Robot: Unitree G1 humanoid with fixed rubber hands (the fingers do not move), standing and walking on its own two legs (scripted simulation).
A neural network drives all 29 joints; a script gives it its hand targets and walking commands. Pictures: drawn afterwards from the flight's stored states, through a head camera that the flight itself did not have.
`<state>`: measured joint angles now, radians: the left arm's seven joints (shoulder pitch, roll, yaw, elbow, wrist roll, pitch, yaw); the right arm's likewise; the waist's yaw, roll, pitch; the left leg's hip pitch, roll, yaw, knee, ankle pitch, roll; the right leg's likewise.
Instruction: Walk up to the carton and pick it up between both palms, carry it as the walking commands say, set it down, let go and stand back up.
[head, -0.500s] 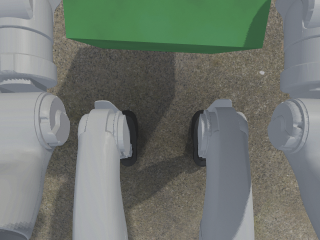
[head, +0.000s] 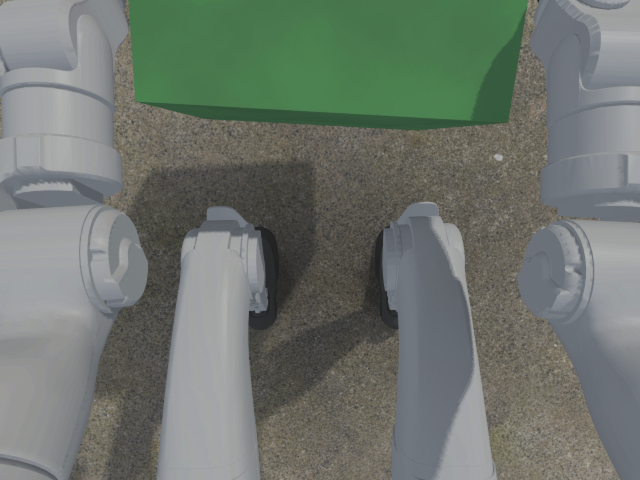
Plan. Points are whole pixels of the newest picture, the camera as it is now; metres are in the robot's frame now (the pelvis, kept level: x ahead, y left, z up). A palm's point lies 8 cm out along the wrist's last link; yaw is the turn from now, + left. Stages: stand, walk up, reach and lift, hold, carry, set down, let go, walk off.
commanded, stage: reach and lift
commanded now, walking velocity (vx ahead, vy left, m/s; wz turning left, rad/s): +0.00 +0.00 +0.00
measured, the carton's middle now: (323, 17) +0.55 -0.01 -0.16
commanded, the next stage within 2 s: none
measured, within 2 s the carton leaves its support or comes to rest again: neither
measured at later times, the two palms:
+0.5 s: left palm out of the picture +0.55 +0.18 +0.00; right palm out of the picture +0.53 -0.20 -0.01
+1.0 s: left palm out of the picture +0.52 +0.18 +0.08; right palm out of the picture +0.50 -0.21 +0.07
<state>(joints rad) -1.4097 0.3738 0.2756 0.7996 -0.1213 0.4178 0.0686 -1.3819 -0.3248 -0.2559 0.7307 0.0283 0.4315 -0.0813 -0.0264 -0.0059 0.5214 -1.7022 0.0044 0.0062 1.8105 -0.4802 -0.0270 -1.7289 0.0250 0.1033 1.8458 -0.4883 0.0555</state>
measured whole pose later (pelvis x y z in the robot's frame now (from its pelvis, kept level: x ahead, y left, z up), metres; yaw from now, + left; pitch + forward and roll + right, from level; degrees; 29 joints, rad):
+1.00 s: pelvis +0.00 -0.01 +0.12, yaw -1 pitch +13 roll +3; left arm -1.16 0.30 0.30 0.73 -0.06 0.44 0.04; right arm -1.12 -0.21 -0.28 0.64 -0.02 0.47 -0.08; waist -0.02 -0.02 0.45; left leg -1.24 0.00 0.01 1.40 -0.39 -0.03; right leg -1.27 0.03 0.10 1.44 -0.40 0.04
